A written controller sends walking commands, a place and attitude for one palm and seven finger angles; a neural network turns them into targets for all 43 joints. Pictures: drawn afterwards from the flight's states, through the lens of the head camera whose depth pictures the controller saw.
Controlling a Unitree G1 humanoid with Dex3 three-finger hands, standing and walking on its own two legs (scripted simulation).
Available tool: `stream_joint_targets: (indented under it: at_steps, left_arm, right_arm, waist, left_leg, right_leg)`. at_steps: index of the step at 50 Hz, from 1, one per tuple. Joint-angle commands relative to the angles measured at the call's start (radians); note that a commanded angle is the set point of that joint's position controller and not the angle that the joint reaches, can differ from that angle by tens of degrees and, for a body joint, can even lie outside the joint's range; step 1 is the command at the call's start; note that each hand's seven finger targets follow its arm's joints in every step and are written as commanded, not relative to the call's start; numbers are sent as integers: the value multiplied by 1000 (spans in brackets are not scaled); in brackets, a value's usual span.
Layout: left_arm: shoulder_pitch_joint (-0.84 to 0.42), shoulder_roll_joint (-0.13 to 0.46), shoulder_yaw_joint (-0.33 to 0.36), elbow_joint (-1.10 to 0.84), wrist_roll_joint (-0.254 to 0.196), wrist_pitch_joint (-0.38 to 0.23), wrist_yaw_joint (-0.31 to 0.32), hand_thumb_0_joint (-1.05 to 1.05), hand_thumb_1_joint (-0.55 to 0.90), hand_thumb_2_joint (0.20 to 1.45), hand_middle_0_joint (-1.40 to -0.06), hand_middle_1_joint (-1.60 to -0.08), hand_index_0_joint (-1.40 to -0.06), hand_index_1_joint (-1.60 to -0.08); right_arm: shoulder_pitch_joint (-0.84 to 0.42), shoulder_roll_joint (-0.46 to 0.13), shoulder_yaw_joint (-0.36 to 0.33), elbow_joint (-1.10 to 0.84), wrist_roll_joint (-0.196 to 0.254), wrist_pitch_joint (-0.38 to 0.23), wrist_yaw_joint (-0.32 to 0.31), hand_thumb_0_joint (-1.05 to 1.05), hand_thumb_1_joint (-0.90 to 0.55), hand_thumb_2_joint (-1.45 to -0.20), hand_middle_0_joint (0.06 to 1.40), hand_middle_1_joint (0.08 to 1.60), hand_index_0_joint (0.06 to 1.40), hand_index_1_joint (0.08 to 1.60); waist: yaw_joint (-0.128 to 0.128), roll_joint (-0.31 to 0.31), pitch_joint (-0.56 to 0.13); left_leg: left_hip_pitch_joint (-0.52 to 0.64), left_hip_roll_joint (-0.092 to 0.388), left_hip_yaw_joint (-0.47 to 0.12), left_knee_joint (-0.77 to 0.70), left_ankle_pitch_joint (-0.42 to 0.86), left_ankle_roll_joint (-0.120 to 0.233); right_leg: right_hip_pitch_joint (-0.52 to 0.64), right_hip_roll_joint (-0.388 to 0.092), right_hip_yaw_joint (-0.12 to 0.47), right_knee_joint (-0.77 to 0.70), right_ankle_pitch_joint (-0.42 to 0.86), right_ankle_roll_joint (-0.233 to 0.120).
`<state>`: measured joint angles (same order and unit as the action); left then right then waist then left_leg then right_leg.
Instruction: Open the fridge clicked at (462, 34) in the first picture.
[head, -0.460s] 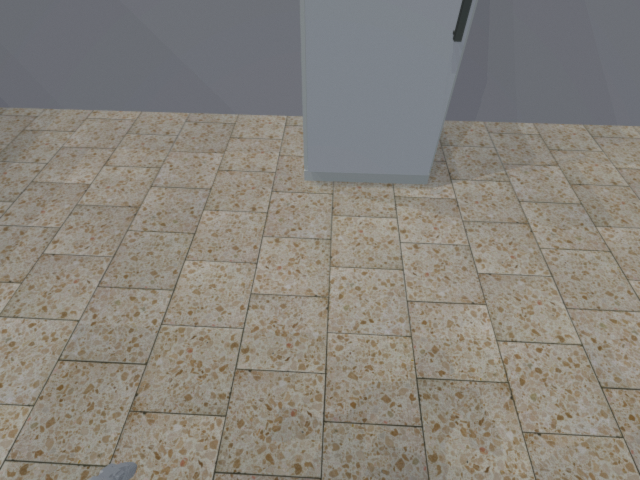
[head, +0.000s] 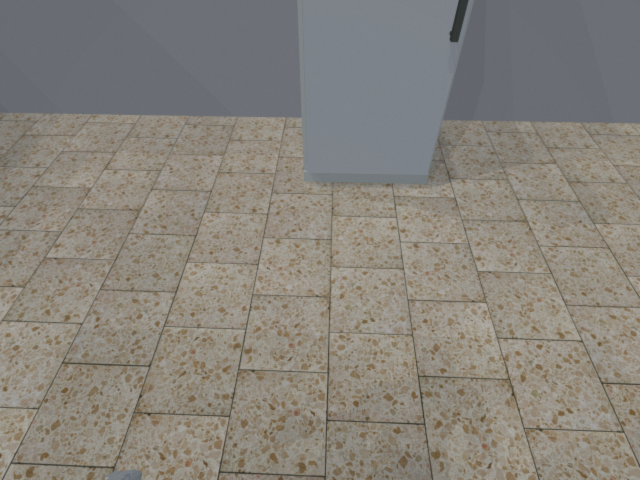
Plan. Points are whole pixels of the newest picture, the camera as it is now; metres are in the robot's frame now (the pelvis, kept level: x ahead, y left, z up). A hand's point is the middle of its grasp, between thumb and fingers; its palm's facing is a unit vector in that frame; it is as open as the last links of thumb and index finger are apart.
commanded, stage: stand and wait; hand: right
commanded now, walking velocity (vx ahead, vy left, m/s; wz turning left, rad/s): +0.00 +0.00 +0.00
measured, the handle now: out of the picture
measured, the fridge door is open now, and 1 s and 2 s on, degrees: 0 0 0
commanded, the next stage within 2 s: look at it before walking up in 0.36 s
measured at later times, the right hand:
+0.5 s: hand out of the picture +0.07 -0.24 -0.15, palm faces -0.02 +0.94 -0.33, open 7.4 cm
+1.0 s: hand out of the picture +0.06 -0.24 -0.16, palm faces -0.02 +0.95 -0.32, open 7.4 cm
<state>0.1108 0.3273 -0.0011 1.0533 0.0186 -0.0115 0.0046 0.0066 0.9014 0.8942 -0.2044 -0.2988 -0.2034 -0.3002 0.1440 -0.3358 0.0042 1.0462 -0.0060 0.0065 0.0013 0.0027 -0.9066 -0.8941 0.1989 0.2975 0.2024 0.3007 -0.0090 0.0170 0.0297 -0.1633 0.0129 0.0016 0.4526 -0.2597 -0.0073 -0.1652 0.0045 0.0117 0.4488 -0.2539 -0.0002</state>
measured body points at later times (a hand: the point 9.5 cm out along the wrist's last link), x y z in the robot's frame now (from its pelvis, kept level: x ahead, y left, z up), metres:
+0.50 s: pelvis -0.01 +0.01 +0.00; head -0.01 +0.01 +0.45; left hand +0.07 +0.30 -0.13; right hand +0.07 -0.29 -0.13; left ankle -0.01 +0.12 -0.74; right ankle -0.01 -0.12 -0.74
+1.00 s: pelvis -0.01 +0.01 +0.00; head +0.00 +0.01 +0.45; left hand +0.07 +0.30 -0.13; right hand +0.06 -0.29 -0.13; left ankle -0.01 +0.12 -0.74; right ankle -0.01 -0.12 -0.74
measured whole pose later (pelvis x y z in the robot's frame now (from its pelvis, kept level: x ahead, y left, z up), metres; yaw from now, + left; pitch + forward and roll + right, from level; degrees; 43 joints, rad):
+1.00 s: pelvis -0.01 +0.01 +0.00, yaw +0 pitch -2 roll +0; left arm 0.12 0.33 -0.01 1.11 0.01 -0.01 0.00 0.01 0.90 0.89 -0.20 -0.30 -0.20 -0.30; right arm 0.14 -0.34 0.01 1.09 -0.01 0.00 0.00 0.00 -0.91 -0.89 0.20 0.30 0.20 0.30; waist -0.01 0.01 0.04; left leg -0.15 0.00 0.00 0.39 -0.22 0.00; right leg -0.14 -0.01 0.01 0.38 -0.21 0.01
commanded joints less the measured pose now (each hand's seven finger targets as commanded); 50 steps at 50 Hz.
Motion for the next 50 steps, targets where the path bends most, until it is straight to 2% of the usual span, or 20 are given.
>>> stream_joint_targets:
  at_steps: [1, 2, 9, 27, 41, 47, 50]
  left_arm:
    - [-62, 206, 44, -63, -7, -23, 11, 0, 900, 900, -200, -300, -200, -300]
    - [-61, 208, 43, -60, -8, -20, 10, 0, 900, 900, -200, -300, -200, -300]
    - [-50, 212, 39, -36, -9, -21, 8, 0, 900, 900, -200, -300, -200, -300]
    - [-45, 210, 36, -15, -10, -18, 6, 0, 900, 900, -200, -300, -200, -300]
    - [-42, 211, 34, -10, -11, -21, 7, 0, 900, 900, -200, -300, -200, -300]
    - [-44, 212, 33, -10, -12, -18, 6, 0, 900, 900, -200, -300, -200, -300]
    - [-44, 212, 33, -7, -11, -21, 7, 0, 900, 900, -200, -300, -200, -300]
  right_arm:
    - [-48, -205, -42, -65, -4, -27, -12, 0, -900, -900, 200, 300, 200, 300]
    - [-50, -208, -42, -62, -4, -28, -12, 0, -900, -900, 200, 300, 200, 300]
    - [-49, -210, -40, -44, -3, -28, -12, 0, -900, -900, 200, 300, 200, 300]
    - [-50, -210, -39, -32, -6, -31, -11, 0, -900, -900, 200, 300, 200, 300]
    - [-43, -207, -37, -28, -5, -31, -11, 0, -900, -900, 200, 300, 200, 300]
    - [-41, -208, -37, -25, -5, -30, -11, 0, -900, -900, 200, 300, 200, 300]
    - [-37, -206, -37, -22, -5, -31, -11, 0, -900, -900, 200, 300, 200, 300]
  waist:
    - [5, -27, -75]
    - [6, -12, -68]
    - [4, -23, -67]
    - [5, -1, -42]
    - [5, -25, -63]
    - [4, -21, -44]
    - [5, -25, -66]
  left_leg:
    - [16, 106, -86, -82, 172, 40]
    - [11, 106, -89, -87, 164, 41]
    - [19, 108, -95, -102, 142, 40]
    - [0, 109, -105, -131, 116, 39]
    - [18, 108, -100, -130, 147, 37]
    - [8, 105, -101, -136, 135, 36]
    - [20, 107, -101, -132, 159, 36]
  right_leg:
    - [16, -113, 84, -82, 205, -39]
    - [14, -114, 84, -82, 193, -38]
    - [12, -115, 87, -100, 172, -35]
    - [13, -116, 87, -114, 158, -28]
    - [31, -121, 89, -124, 182, -27]
    - [25, -120, 90, -126, 171, -26]
    - [43, -124, 88, -127, 192, -27]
